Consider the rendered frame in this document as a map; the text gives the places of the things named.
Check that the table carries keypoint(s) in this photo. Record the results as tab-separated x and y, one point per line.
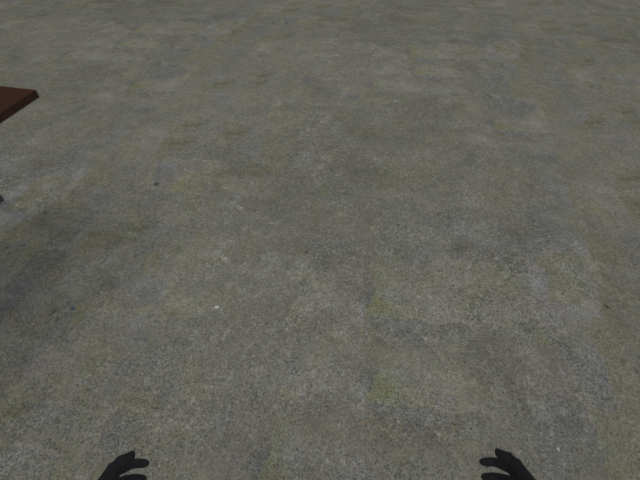
13	100

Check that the right robot hand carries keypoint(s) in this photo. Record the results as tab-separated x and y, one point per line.
507	462

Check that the left robot hand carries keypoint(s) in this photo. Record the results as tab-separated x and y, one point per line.
122	464

